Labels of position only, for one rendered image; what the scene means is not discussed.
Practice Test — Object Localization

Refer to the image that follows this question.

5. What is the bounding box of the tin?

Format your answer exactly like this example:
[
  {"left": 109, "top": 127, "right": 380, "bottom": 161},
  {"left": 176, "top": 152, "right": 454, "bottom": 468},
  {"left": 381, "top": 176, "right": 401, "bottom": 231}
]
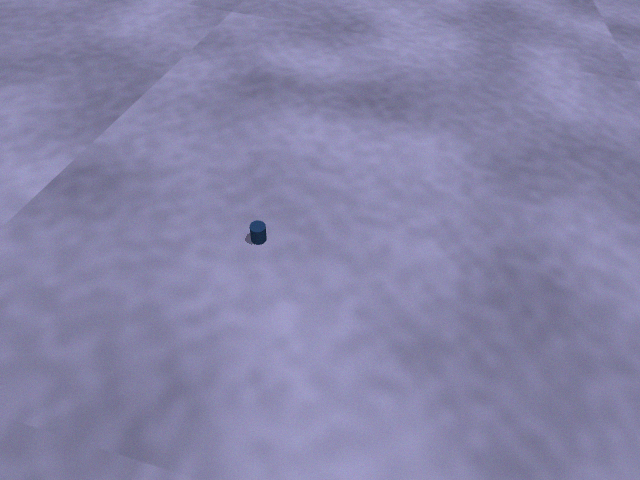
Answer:
[{"left": 250, "top": 220, "right": 267, "bottom": 245}]

